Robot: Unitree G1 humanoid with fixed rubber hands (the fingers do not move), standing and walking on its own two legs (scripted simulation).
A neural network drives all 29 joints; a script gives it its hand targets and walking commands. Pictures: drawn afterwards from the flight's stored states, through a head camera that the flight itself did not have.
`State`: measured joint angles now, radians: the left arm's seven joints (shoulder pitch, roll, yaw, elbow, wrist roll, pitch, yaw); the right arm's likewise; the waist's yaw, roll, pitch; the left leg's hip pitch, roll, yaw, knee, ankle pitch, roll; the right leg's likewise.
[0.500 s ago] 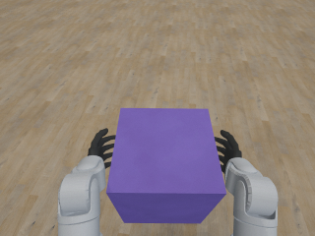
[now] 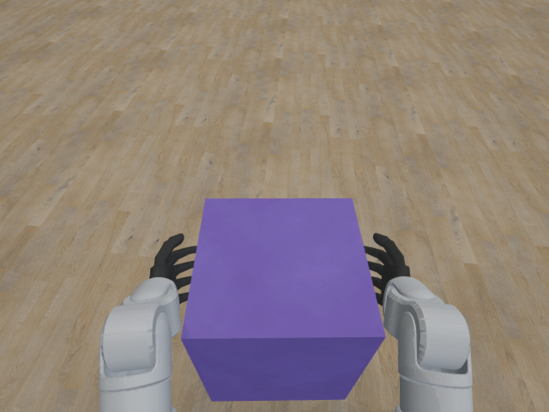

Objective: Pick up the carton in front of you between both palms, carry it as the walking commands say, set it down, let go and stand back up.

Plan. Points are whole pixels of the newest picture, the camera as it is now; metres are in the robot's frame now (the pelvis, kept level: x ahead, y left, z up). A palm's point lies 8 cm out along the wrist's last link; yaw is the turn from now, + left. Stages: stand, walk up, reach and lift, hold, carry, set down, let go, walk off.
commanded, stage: carry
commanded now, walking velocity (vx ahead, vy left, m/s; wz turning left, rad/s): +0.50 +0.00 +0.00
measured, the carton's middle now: (278, 304) +0.28 +0.00 +0.01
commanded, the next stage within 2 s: none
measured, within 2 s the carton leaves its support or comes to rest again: neither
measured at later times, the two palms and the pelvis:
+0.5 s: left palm (208, 130) +0.59 +0.14 +0.10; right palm (359, 134) +0.61 -0.16 +0.09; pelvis +0.34 -0.02 +0.00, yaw +2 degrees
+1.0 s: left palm (211, 72) +0.86 +0.16 +0.09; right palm (330, 71) +0.87 -0.14 +0.10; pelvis +0.60 +0.01 +0.02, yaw +0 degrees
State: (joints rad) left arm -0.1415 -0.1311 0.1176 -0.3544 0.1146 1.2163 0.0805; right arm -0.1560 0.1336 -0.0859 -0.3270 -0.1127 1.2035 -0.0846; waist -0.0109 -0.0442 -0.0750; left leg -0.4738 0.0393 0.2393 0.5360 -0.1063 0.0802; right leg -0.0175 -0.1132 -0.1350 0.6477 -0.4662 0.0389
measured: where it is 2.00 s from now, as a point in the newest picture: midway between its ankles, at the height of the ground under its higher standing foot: (270, 318)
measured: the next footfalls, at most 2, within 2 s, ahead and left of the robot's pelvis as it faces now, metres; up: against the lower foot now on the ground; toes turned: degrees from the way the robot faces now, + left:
right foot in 0.46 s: +0.48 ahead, -0.11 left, +0.00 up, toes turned -10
left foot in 0.88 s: +0.70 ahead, +0.11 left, +0.00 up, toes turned -5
